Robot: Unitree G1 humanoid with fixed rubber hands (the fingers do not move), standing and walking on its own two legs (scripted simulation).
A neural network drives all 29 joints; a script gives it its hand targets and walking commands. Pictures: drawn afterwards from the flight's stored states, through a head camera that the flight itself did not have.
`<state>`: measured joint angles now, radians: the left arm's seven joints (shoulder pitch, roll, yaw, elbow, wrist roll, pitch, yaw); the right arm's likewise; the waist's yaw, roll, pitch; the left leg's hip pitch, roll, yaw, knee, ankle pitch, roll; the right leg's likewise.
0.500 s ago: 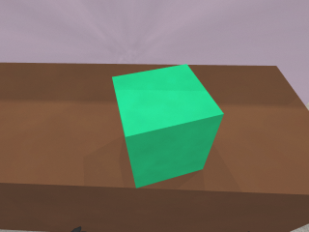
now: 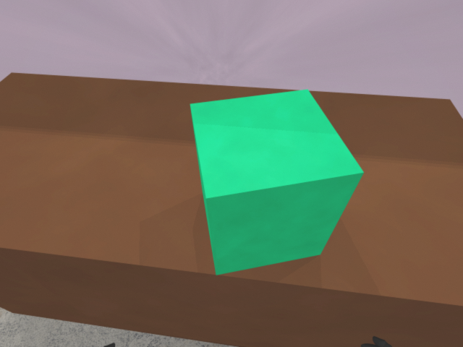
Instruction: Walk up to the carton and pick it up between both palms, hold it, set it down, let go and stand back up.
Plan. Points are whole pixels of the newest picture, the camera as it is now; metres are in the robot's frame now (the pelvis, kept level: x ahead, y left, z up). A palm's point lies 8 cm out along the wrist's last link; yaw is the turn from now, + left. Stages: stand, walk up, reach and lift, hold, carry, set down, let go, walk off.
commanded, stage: walk up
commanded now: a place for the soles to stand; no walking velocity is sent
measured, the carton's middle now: (260, 185) +0.37 -0.02 +0.07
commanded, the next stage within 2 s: reach and lift in 0.16 s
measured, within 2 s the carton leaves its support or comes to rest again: neither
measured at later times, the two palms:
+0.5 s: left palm (130, 332) +0.16 +0.20 -0.06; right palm out of the picture +0.12 -0.28 -0.07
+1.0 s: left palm (133, 341) +0.14 +0.18 -0.02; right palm out of the picture +0.12 -0.27 -0.04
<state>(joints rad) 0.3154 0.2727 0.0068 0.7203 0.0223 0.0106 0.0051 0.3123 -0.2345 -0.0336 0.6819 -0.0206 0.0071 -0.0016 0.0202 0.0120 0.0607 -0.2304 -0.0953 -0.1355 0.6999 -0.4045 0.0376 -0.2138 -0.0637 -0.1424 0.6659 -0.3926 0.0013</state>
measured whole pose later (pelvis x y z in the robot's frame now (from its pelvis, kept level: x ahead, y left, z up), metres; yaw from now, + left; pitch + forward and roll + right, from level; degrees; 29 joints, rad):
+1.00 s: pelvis -0.03 -0.05 +0.02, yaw -5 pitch -4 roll +0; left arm 0.30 0.19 0.02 0.32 -0.04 0.11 0.12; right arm 0.24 -0.18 -0.01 0.61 0.08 -0.18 0.09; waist 0.06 -0.03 0.02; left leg -0.09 0.01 -0.08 0.38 -0.22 -0.04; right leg -0.13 0.07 -0.01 0.39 -0.19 -0.07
